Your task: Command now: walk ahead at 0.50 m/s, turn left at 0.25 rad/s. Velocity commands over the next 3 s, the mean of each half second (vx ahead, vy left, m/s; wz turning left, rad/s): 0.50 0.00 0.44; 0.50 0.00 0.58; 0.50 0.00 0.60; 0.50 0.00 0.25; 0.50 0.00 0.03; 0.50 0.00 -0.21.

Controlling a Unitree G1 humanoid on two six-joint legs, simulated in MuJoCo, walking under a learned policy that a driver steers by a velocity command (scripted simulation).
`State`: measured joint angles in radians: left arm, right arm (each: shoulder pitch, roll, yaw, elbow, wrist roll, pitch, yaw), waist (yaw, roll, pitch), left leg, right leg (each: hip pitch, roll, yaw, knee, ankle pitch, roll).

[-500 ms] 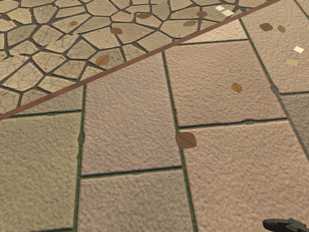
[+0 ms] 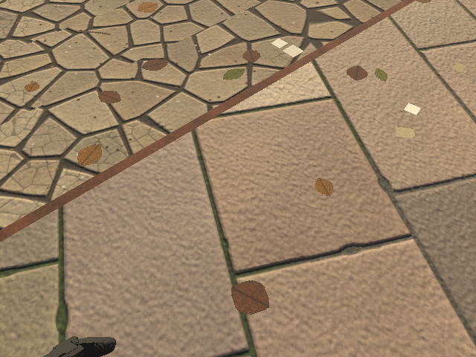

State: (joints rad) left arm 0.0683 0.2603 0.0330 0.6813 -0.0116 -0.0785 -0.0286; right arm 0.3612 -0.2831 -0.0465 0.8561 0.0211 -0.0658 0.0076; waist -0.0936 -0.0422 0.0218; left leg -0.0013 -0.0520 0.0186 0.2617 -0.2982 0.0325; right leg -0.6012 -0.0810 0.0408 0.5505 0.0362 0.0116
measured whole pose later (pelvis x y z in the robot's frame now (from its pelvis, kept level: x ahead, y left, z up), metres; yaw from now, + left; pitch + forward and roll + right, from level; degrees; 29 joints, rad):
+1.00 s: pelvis +0.52 +0.12 +0.00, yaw +33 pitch +2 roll +0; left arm 0.01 0.28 0.05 0.71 0.00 -0.10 -0.02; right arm 0.36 -0.29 -0.08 0.73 0.02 -0.04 -0.01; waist -0.08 -0.04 0.03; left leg -0.10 -0.11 -0.16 0.39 -0.31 0.08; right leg -0.59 -0.03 0.10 0.54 0.05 0.05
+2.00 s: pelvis +0.88 +0.51 +0.00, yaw +58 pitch +1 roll +2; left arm 0.08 0.29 0.04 0.79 -0.01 -0.09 -0.04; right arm 0.35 -0.28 -0.06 0.77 0.01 -0.07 0.00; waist -0.06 -0.06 0.02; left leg -0.04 -0.09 0.01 0.31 -0.29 0.06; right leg -0.64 -0.11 0.05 0.58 0.20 0.02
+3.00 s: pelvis +1.21 +0.98 -0.03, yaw +49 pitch +1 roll +2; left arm 0.18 0.30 0.08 0.84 -0.02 -0.04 -0.01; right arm 0.30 -0.25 -0.07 0.87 -0.01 -0.11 0.00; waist -0.04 -0.06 0.02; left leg -0.06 -0.05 0.18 0.24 -0.20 0.05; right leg -0.68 -0.11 0.11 0.84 0.03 0.00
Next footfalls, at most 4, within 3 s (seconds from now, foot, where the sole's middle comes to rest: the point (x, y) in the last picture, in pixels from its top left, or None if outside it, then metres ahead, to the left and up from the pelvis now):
0.08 right None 0.22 -0.14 -0.78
0.58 left None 0.44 0.17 -0.78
1.08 right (179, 256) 0.79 0.13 -0.78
1.60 left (50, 267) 0.78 0.52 -0.78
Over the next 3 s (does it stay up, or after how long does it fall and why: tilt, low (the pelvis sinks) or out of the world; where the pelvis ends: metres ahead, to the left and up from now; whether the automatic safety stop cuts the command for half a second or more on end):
stays up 1.21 0.98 -0.03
